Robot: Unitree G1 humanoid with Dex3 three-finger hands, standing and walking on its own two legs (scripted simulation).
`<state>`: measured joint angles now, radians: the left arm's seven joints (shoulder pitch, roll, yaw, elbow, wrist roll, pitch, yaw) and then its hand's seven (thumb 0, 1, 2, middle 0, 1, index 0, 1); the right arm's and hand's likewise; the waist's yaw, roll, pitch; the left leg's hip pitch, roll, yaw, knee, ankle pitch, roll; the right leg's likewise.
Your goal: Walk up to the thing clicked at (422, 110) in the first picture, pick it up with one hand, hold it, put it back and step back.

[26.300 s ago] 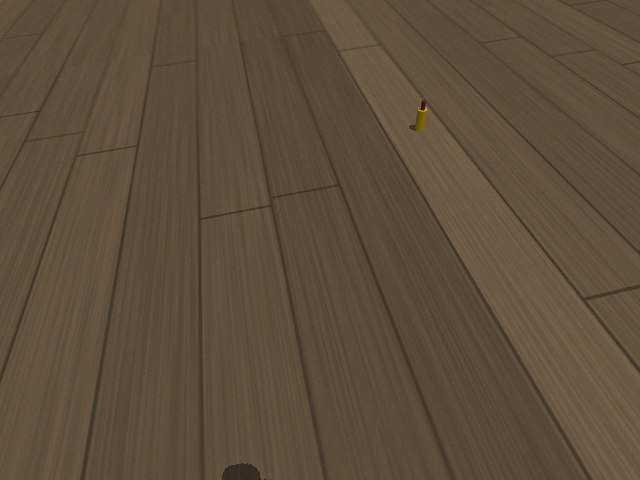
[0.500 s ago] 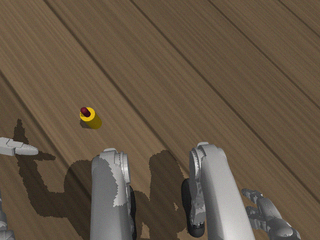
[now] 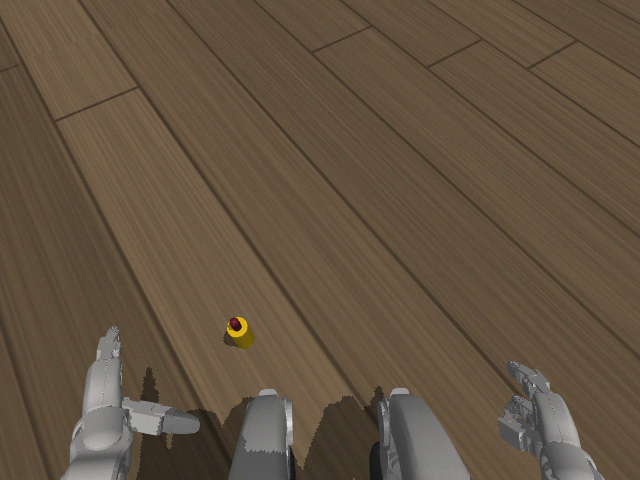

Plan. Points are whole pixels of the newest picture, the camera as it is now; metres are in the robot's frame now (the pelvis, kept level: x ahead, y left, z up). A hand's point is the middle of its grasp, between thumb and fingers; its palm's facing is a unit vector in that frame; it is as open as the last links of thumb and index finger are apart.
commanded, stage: home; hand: left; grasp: from the side
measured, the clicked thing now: (239, 330) +0.44 +0.23 -0.53
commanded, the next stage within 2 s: none
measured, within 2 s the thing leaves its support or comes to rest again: neither
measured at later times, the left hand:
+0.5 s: hand (151, 414) +0.20 +0.19 +0.05, palm faces +0.13 -0.94 -0.30, open 17.4 cm
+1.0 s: hand (164, 412) +0.20 +0.18 +0.05, palm faces +0.12 -0.95 -0.29, open 17.5 cm
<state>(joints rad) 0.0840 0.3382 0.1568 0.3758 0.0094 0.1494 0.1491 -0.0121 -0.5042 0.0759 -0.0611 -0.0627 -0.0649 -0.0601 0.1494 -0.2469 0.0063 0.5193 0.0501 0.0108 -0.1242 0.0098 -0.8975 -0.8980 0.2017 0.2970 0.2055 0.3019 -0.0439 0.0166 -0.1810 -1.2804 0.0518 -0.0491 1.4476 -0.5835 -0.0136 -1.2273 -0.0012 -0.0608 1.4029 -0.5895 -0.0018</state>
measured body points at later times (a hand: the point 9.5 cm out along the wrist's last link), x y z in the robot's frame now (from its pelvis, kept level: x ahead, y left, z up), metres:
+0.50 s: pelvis +0.04 +0.01 +0.10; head +0.06 +0.01 +0.55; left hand +0.19 +0.24 +0.07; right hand +0.21 -0.22 +0.02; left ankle +0.05 +0.12 -0.59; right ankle +0.04 -0.12 -0.59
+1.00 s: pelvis +0.04 -0.01 +0.10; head +0.07 -0.01 +0.55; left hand +0.20 +0.23 +0.07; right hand +0.21 -0.24 +0.03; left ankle +0.05 +0.12 -0.59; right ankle +0.04 -0.12 -0.59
